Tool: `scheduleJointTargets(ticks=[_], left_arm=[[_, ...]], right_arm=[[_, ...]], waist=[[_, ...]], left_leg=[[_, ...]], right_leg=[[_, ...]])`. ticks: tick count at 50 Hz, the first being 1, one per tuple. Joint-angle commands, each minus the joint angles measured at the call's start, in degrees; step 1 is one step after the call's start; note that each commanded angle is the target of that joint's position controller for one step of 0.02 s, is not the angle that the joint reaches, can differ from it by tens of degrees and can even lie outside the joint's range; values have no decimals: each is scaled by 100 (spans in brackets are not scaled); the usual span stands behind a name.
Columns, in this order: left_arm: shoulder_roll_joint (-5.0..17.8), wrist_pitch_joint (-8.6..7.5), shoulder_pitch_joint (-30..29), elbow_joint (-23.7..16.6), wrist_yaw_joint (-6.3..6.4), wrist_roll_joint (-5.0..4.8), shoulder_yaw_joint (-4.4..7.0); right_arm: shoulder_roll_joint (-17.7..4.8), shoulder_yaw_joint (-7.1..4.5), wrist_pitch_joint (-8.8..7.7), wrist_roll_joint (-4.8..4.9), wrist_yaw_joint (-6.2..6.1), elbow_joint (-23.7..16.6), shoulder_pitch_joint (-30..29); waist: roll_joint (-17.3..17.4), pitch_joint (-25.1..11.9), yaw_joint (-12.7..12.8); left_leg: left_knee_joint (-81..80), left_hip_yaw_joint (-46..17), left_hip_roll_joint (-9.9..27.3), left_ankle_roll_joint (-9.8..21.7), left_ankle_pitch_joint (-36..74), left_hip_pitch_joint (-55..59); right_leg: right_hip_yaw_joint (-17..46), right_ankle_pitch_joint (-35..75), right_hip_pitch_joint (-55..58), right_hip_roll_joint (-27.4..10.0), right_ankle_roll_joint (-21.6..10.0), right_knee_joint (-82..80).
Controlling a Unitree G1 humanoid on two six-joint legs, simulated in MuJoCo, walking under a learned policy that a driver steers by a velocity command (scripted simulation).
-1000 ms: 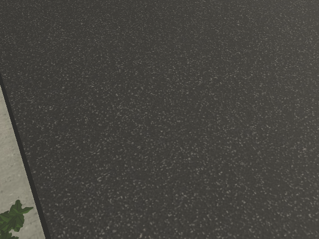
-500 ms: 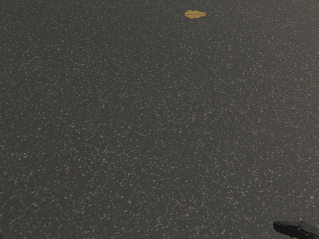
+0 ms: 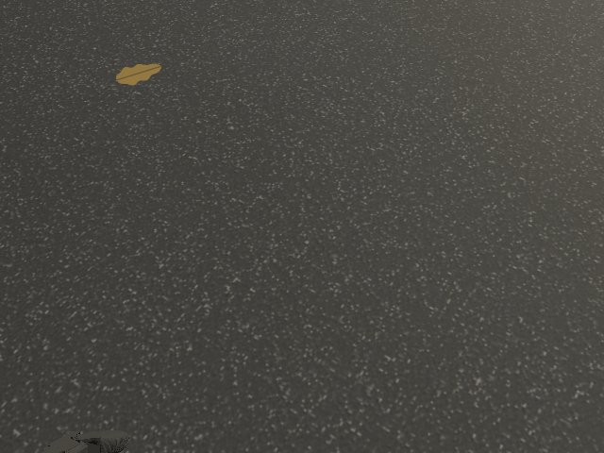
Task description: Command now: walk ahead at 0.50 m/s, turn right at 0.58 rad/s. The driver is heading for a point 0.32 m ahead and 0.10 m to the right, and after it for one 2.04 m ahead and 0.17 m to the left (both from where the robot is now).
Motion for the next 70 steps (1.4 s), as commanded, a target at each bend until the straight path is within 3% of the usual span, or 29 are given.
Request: scheduleJointTargets(ticks=[1, 2, 4, 5, 10, 14, 18, 21, 23, 24, 25, 26, 27, 28, 30, 32, 36, 41, 43, 45, 46, 47, 48, 49, 52, 59, 66, 68, 70], left_arm=[[1546, -112, 2084, -30, 75, 13, 466], [1198, -203, 1890, 35, 51, 55, 362], [822, -240, 1129, -88, 70, 47, 239], [680, -242, 898, -192, 95, 110, 180], [921, -285, 1178, -123, 267, 59, 241], [927, -228, 1512, 5, 344, 23, 248], [905, -177, 1838, 166, 361, -21, 254], [915, -102, 1794, 178, 407, -8, 269], [724, -76, 1592, 87, 393, 11, 201], [436, -96, 1501, -52, 366, 100, 82], [69, -141, 2344, -176, 365, -51, -28], [547, -171, 2464, 4, 385, -96, 13], [832, -169, 1916, 26, 374, -67, 86], [803, -176, 1474, -74, 375, 8, 74], [644, -252, 1101, -236, 320, 119, 70], [428, -286, 1159, -243, 281, 116, 16], [135, -377, 452, -442, 231, 178, -147], [358, -461, -237, -589, 146, 60, -102], [484, -504, -132, -581, 144, 44, -32], [722, -513, 604, -396, 217, 91, 114], [1093, -510, 1488, -307, 288, 196, 224], [1568, -407, 1917, -193, 288, 258, 329], [1219, -394, 1965, -82, 257, 193, 276], [861, -414, 1737, -101, 247, 142, 167], [390, -443, 930, -58, 204, 206, 12], [739, -519, 938, 284, 279, 189, 174], [1134, -358, 1353, 611, 312, 16, 295], [1322, -280, 1346, 628, 341, -20, 344], [1274, -210, 1340, 605, 390, -30, 302]], right_arm=[[-497, 59, -442, 35, 95, -863, -339], [-734, -3, -542, 227, 131, -1009, -791], [-704, -13, -581, -21, 50, -889, -771], [-749, -53, -511, -64, 53, -857, -655], [-425, 13, -289, -168, 45, -1083, -1105], [-247, 104, -330, -104, 130, -1311, -1895], [-391, 79, -410, -28, 224, -1518, -2306], [-567, 3, -492, -13, 258, -1517, -2094], [-786, -132, -551, -67, 206, -1302, -1160], [-1085, -219, -558, -163, 155, -1222, -258], [-1475, -326, -475, -210, 161, -1024, 356], [-985, -214, -453, -45, 214, -991, 374], [-620, -116, -419, -16, 213, -994, 194], [-532, -63, -365, -69, 218, -1010, -73], [-400, 24, -320, -132, 219, -968, -350], [-382, 40, -322, -65, 226, -933, -346], [-819, -81, -257, 69, 143, -851, -223], [-914, -101, -128, 144, 114, -699, 292], [-920, -100, -79, 152, 86, -687, 329], [-667, -17, -72, 90, 71, -723, 311], [-277, 120, -105, -1, 83, -869, 196], [71, 235, -202, 65, 64, -1076, 776], [-445, 120, -213, 201, 46, -1027, 721], [-727, 29, -180, 203, 46, -1051, 344], [-529, -6, -31, 99, 79, -1099, 37], [-119, 116, 93, 67, 234, -1452, -636], [-237, 125, 91, 72, 445, -1946, -1695], [-430, 23, 121, 43, 456, -1988, -1459], [-946, -288, 171, 66, 365, -1604, 95]], waist=[[-906, -2334, 935], [-605, -1539, 942], [-28, -850, 446], [-106, -754, 256], [-70, -446, 251], [-329, -269, 562], [-405, -199, 706], [-611, -258, 548], [-654, -744, 52], [-202, -1555, -354], [1735, -2385, -43], [1575, -2132, -104], [977, -1326, -247], [529, -835, -175], [519, -351, 119], [682, -397, 253], [617, -364, 127], [661, -337, -76], [683, -371, 102], [640, -664, 521], [25, -1302, 942], [-1583, -1893, 752], [-1374, -1623, 823], [-894, -991, 846], [-647, -267, 416], [-275, -112, 380], [-216, 160, 630], [-400, -143, 393], [-273, -1003, -457]], left_leg=[[4075, -1757, -701, 224, -576, -4372], [3974, -1736, -448, 371, 7, -4832], [2975, -1755, -9, 430, 842, -4114], [2694, -1798, 98, 409, 1051, -3705], [1244, -1614, -109, 31, 2061, -3560], [-388, -1571, -459, 11, 3348, -3141], [-1048, -1698, -619, 126, 3330, -2958], [-1293, -1725, -689, 306, 2634, -2598], [-1586, -1624, -631, 600, 2630, -1165], [-1383, -2422, 256, 978, 2441, 390], [-1760, -4999, 1570, 1913, 1310, 2438], [-2157, -5835, 1685, 1921, 135, 2336], [-2289, -5042, 1384, 1703, 95, 1610], [-2358, -4355, 1117, 1590, 661, 867], [-2605, -3611, 719, 1621, 1803, -203], [-2756, -3295, 527, 1718, 2447, -499], [-2913, -2721, 346, 1729, 2884, -993], [-2663, -2795, 362, 1488, 2512, -1047], [-2387, -2977, 384, 1316, 2129, -1083], [-1565, -2847, 11, 1025, 2134, -1492], [43, -2404, -400, 756, 1462, -2201], [1764, -1728, -906, 505, -412, -3794], [2729, -1930, -622, 458, -446, -4527], [3041, -2007, -422, 470, 58, -4716], [2689, -1941, -48, 371, 1002, -4201], [1170, -1714, 12, 235, 2496, -3940], [-243, -1146, -231, 643, 2484, -3589], [-321, -793, -602, 884, 1877, -2923], [-742, -667, -1097, 1265, 2090, -622]], right_leg=[[5098, -1629, 5174, -1900, -1788, -2129], [4291, -1142, 4716, -1772, -1499, -2165], [2987, 35, 3103, -1274, -1107, -2114], [2665, 484, 2601, -1111, -1038, -2234], [1985, 1409, 1861, -786, -1023, -2494], [1766, 765, 1656, -479, -677, -2402], [2253, 453, 2065, -673, -589, -2027], [2692, 681, 2453, -812, -488, -1542], [2557, 1358, 2263, -442, -245, -658], [2143, 768, 1522, -112, -25, 844], [1422, -2138, -606, 710, 408, 2754], [1548, -2493, -1335, 333, 472, 3575], [1508, -1975, -1517, 166, 510, 3781], [1254, -1619, -1401, 2, 529, 3709], [1040, -1229, -1052, -318, 505, 3108], [839, -1239, -743, -394, 549, 2479], [541, -494, -179, -305, 706, 709], [556, 533, 605, 4, 760, -529], [573, 567, 1160, 17, 653, -943], [616, 332, 2433, -151, 426, -1174], [1571, 3, 3658, -1154, 63, -1226], [3664, -835, 4866, -2434, -728, -1679], [4422, -2075, 4615, -2450, -926, -2018], [3675, -2050, 4107, -2189, -727, -2103], [2015, -395, 2755, -1554, -428, -2516], [346, 1175, 2464, -1410, -414, -2898], [-428, 1763, 3168, -1617, -108, -2557], [-655, 3670, 3372, -1601, 17, -1773], [-965, 4337, 2660, -1283, 304, 380]])
Velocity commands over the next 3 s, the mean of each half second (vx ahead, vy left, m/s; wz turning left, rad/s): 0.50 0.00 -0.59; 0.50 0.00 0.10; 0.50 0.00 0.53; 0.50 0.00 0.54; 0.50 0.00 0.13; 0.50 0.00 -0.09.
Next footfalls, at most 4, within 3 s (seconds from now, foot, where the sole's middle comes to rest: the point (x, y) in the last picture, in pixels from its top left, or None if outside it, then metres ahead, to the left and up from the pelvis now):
0.48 left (282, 442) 0.47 0.07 -0.75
0.92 right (416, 379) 0.59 -0.24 -0.75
1.40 left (300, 270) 0.89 0.01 -0.75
1.90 right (343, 177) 1.20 -0.13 -0.75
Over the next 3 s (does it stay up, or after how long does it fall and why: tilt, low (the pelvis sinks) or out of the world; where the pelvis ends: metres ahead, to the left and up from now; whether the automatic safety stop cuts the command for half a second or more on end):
stays up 1.56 0.16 0.01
